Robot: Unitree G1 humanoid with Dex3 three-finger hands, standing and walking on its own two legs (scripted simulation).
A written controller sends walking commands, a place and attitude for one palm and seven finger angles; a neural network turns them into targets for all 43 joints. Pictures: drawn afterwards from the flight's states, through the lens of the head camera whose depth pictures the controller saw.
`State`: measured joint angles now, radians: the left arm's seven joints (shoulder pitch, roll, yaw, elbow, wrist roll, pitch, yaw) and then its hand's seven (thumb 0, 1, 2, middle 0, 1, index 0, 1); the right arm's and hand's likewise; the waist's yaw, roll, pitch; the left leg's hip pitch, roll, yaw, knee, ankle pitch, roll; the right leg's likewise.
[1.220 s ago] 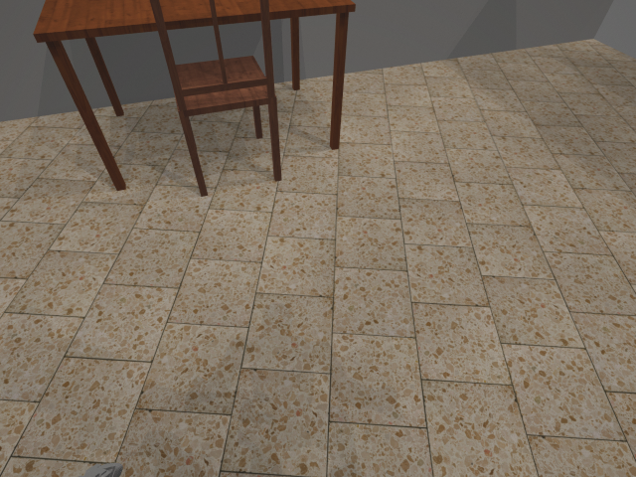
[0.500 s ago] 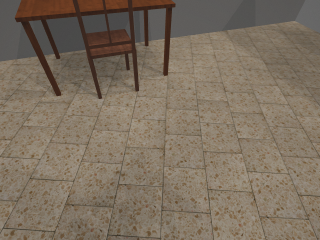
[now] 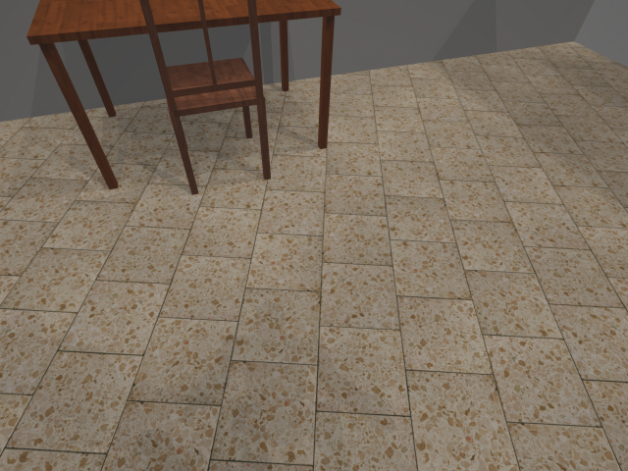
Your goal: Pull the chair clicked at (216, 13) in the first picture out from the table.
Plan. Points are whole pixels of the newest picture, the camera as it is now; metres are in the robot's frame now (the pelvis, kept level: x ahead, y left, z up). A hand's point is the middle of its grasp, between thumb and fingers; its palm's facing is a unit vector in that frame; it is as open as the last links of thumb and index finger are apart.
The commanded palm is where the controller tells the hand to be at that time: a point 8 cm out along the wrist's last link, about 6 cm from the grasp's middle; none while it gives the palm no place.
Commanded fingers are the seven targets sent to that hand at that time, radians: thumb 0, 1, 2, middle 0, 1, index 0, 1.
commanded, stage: look at it before walking up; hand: left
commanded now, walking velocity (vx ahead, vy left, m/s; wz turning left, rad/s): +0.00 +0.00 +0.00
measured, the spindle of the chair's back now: (206, 37) +1.51 +0.49 -0.07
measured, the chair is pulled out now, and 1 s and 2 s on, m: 0.00 0.00 0.00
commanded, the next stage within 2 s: walk to a spot facing it in 0.22 s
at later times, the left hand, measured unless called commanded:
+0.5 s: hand out of the picture +0.06 +0.23 -0.17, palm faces +0.00 -0.96 -0.27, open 7.4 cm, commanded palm none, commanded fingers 0.00 0.90 0.90 -0.20 -0.30 -0.20 -0.30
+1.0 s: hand (223, 371) +0.32 +0.18 -0.19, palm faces -0.03 -0.98 -0.20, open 7.3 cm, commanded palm none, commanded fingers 0.00 0.90 0.90 -0.20 -0.30 -0.20 -0.30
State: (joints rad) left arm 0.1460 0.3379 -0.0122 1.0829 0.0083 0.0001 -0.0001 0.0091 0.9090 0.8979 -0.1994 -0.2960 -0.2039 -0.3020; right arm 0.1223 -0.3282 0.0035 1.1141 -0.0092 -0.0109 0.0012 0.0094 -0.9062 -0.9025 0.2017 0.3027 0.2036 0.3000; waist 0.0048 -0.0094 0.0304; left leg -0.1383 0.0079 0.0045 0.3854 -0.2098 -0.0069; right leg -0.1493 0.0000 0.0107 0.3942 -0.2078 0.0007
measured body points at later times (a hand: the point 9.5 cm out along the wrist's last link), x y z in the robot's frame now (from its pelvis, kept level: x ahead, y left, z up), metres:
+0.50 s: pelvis +0.02 +0.00 -0.01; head +0.01 +0.01 +0.44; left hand +0.06 +0.28 -0.15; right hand +0.07 -0.27 -0.15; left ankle +0.00 +0.12 -0.74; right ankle +0.01 -0.12 -0.74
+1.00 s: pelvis +0.20 -0.01 -0.03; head +0.24 -0.01 +0.42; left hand +0.32 +0.23 -0.17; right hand +0.02 -0.19 -0.16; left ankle +0.01 +0.12 -0.72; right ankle +0.29 -0.12 -0.75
